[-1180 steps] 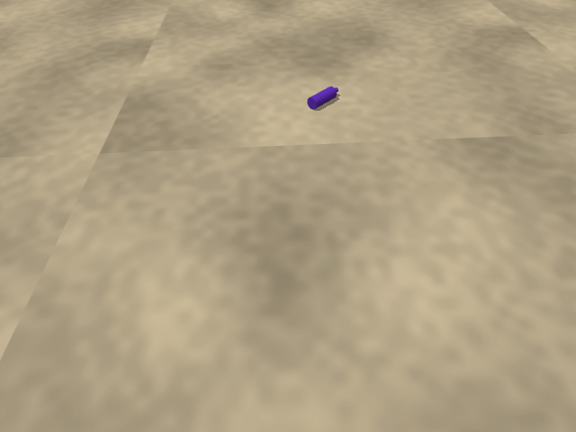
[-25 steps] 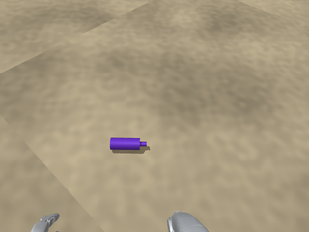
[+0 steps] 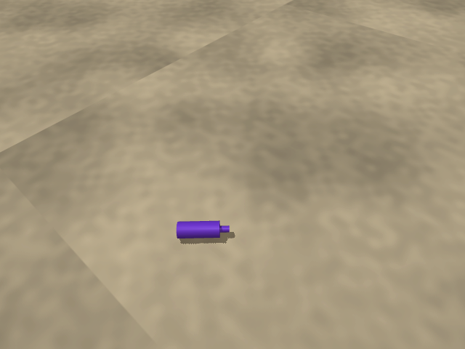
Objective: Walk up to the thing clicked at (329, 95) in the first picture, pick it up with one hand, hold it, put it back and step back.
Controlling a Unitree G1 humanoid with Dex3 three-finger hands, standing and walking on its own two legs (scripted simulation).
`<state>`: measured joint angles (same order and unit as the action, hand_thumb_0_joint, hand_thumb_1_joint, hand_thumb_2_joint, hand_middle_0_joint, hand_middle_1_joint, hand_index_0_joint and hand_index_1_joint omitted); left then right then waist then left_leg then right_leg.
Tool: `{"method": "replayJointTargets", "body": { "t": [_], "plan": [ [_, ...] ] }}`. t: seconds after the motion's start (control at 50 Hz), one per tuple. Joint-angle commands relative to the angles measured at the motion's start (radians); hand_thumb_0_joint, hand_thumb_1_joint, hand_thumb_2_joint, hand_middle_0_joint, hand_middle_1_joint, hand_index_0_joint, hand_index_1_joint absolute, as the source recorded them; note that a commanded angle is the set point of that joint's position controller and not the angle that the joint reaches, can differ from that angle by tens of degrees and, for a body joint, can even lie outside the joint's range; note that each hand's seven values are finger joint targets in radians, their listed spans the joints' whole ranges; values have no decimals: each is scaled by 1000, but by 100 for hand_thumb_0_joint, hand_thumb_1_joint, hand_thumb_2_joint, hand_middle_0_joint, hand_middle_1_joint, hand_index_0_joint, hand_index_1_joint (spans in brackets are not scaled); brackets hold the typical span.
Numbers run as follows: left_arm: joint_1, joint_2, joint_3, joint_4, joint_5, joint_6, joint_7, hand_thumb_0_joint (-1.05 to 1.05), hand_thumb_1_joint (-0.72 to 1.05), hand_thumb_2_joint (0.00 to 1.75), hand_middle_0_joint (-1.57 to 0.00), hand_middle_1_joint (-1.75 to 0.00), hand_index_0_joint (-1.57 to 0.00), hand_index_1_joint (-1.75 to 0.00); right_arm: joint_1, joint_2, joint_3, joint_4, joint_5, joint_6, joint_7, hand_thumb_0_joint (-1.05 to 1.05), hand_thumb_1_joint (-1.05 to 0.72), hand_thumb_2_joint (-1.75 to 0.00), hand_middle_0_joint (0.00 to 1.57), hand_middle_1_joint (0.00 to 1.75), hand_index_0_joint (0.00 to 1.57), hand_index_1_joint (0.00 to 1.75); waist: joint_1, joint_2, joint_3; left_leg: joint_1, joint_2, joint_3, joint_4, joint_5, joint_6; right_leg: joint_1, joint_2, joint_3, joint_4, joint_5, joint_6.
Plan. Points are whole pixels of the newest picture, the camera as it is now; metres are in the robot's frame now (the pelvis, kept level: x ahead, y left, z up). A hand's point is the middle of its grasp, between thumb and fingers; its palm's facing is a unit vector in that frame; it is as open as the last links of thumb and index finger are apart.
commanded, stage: walk up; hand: left
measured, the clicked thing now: (203, 229) +0.74 +0.17 -0.72
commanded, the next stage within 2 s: stand in 0.86 s
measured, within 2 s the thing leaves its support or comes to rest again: neither
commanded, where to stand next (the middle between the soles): +0.38 +0.01 m, yaw +1 degrees
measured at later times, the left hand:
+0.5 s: hand out of the picture +0.16 +0.24 -0.14, palm faces +0.02 -0.94 -0.33, open 7.4 cm
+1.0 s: hand out of the picture +0.12 +0.24 -0.13, palm faces +0.01 -0.94 -0.35, open 7.3 cm
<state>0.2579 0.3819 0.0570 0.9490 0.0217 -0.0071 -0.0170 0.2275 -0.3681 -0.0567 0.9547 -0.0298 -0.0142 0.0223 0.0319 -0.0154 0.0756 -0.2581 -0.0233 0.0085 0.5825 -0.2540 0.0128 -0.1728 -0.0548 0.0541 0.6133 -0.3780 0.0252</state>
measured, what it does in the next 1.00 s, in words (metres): steps on the spot: right foot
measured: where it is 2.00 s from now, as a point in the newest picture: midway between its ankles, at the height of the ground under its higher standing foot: outside the picture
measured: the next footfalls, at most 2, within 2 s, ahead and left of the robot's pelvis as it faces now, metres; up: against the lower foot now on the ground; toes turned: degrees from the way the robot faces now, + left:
right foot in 0.24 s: +0.07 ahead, -0.15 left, +0.00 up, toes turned -2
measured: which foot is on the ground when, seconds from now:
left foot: down 0.00-1.00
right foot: down 0.00-0.00, up 0.02-0.22, down 0.24-1.00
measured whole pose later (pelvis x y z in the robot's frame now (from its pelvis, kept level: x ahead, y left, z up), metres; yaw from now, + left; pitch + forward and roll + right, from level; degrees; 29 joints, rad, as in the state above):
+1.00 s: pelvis +0.04 -0.02 +0.02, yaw +1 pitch -3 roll +0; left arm 0.08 0.35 0.01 1.11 0.01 -0.01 0.00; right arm 0.06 -0.34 -0.01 1.08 -0.01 -0.02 0.01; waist 0.01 0.01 0.06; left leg -0.11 0.01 -0.02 0.38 -0.21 -0.01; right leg -0.09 -0.03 -0.03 0.36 -0.21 0.02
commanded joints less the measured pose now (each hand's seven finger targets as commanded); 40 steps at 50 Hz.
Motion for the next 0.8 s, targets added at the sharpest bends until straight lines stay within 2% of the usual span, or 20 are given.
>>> {"method": "replayJointTargets", "body": {
  "t": [0.0, 0.02, 0.06, 0.14, 0.18, 0.2, 0.22, 0.24, 0.26, 0.28, 0.3, 0.32, 0.38, 0.4, 0.42, 0.44, 0.52, 0.56, 0.7, 0.78],
  "plan": [
    [-67, 226, 49, -84, -14, -15, 21, 0, 90, 90, -20, -30, -20, -30, 4, -337, -92, -74, 1, -42, -17, 0, -90, -90, 20, 30, 20, 30, -50, 138, -47, 68, 376, -542, -367, -353, 235, -225, 32, -7, 262, -213, -57],
    [-58, 221, 45, -78, -14, -18, 18, 0, 90, 90, -20, -30, -20, -30, -15, -317, -86, -76, -5, -40, -18, 0, -90, -90, 20, 30, 20, 30, -39, 128, -13, 53, 361, -502, -370, -332, 235, -237, 16, 5, 251, -206, -59],
    [-51, 203, 43, -70, -10, -23, 13, 0, 90, 90, -20, -30, -20, -30, -33, -257, -65, -88, -9, -48, -22, 0, -90, -90, 20, 30, 20, 30, -26, 146, -6, 95, 281, -373, -323, -132, 171, -274, 1, 9, 209, -161, -65],
    [-46, 173, 41, -57, -13, -30, 11, 0, 90, 90, -20, -30, -20, -30, -34, -248, -57, -79, 0, -44, -22, 0, -90, -90, 20, 30, 20, 30, -31, 194, -66, 93, 235, -251, -228, 167, 142, -130, 25, -57, 1, -52, -47],
    [-1, 160, 41, -25, -6, -36, 19, 0, 90, 90, -20, -30, -20, -30, -79, -231, -47, -90, 16, -31, -22, 0, -90, -90, 20, 30, 20, 30, 8, 164, -93, 9, 196, -170, -140, 168, 106, 28, 56, -101, -187, 131, -48],
    [15, 175, 45, -12, -1, -40, 25, 0, 90, 90, -20, -30, -20, -30, -94, -193, -32, -95, 28, -26, -23, 0, -90, -90, 20, 30, 20, 30, 30, 112, -111, -45, 168, -141, -79, 168, 70, 110, 39, -61, -219, 208, -53],
    [11, 216, 57, -9, 7, -43, 31, 0, 90, 90, -20, -30, -20, -30, -97, -158, -20, -100, 36, -24, -25, 0, -90, -90, 20, 30, 20, 30, 29, 13, -130, -125, 115, -100, 1, 123, 29, 176, -33, 54, -238, 235, -82],
    [-14, 250, 62, -22, 11, -47, 33, 0, 90, 90, -20, -30, -20, -30, -83, -126, -9, -102, 38, -20, -26, 0, -90, -90, 20, 30, 20, 30, 10, -93, -108, -201, 31, -62, 80, -46, -10, 167, -161, 240, -319, 159, -128],
    [-91, 286, 62, -43, 8, -46, 31, 0, 90, 90, -20, -30, -20, -30, -53, -140, -16, -79, 28, -9, -31, 0, -90, -90, 20, 30, 20, 30, -7, -110, -74, -144, 18, -63, 165, -261, -12, 10, -283, 338, -384, -51, -205],
    [-181, 296, 59, -68, 12, -43, 26, 0, 90, 90, -20, -30, -20, -30, -6, -180, -31, -49, 23, -5, -32, 0, -90, -90, 20, 30, 20, 30, -42, -104, -31, -58, 49, -62, 205, -288, -14, -124, -307, 336, -372, -134, -250],
    [-220, 269, 54, -80, 12, -39, 23, 0, 90, 90, -20, -30, -20, -30, 17, -183, -31, -27, 20, -8, -30, 0, -90, -90, 20, 30, 20, 30, -59, -109, -4, -29, 63, -52, 129, -267, -10, -154, -262, 267, -347, -115, -228],
    [-222, 241, 45, -80, 7, -38, 23, 0, 90, 90, -20, -30, -20, -30, 4, -175, -23, -16, 23, -15, -25, 0, -90, -90, 20, 30, 20, 30, -59, -115, -1, -16, 54, -44, 23, -211, -3, -122, -204, 179, -302, 11, -188],
    [-217, 205, 34, -52, -10, -37, 22, 0, 90, 90, -20, -30, -20, -30, 10, -182, -25, 15, 16, -34, -30, 0, -90, -90, 20, 30, 20, 30, -54, -103, -66, 81, 87, -89, -132, 224, 1, -51, -111, 42, -177, 370, -100],
    [-203, 197, 33, -54, -16, -34, 19, 0, 90, 90, -20, -30, -20, -30, 13, -197, -25, 16, 12, -39, -34, 0, -90, -90, 20, 30, 20, 30, -45, -77, -107, 111, 118, -120, -146, 332, 21, -25, -81, 10, -126, 443, -78],
    [-179, 186, 30, -46, -27, -30, 20, 0, 90, 90, -20, -30, -20, -30, -24, -214, -21, 8, 12, -45, -36, 0, -90, -90, 20, 30, 20, 30, -18, -34, -130, 81, 157, -174, -154, 348, 43, 15, -45, -13, -120, 380, -57],
    [-175, 195, 34, -22, -30, -29, 22, 0, 90, 90, -20, -30, -20, -30, -73, -220, -18, 6, 17, -46, -33, 0, -90, -90, 20, 30, 20, 30, -2, -7, -95, 40, 156, -176, -138, 360, 44, 34, -32, -25, -148, 311, -53],
    [-187, 194, 30, -2, -29, -30, 30, 0, 90, 90, -20, -30, -20, -30, -63, -210, -14, 29, 24, -44, -42, 0, -90, -90, 20, 30, 20, 30, -20, 52, -167, 114, 136, -102, -104, 592, 29, 105, -59, -29, -111, 538, -70],
    [-195, 185, 24, 2, -32, -27, 32, 0, 90, 90, -20, -30, -20, -30, -77, -206, -13, 33, 27, -41, -44, 0, -90, -90, 20, 30, 20, 30, -18, 87, -177, 136, 141, -100, -113, 621, 30, 103, -56, -41, -115, 522, -66],
    [-224, 179, 15, 35, -23, -20, 30, 0, 90, 90, -20, -30, -20, -30, -157, -189, -11, 39, 25, -29, -44, 0, -90, -90, 20, 30, 20, 30, -19, 60, -172, 128, 144, -109, -165, 466, 28, 120, -60, -40, -173, 445, -55],
    [-240, 184, 16, 51, -15, -20, 26, 0, 90, 90, -20, -30, -20, -30, -201, -180, -6, 41, 17, -26, -38, 0, -90, -90, 20, 30, 20, 30, -19, 26, -119, 89, 135, -111, -213, 293, 23, 103, -60, -26, -228, 358, -48]
  ]
}}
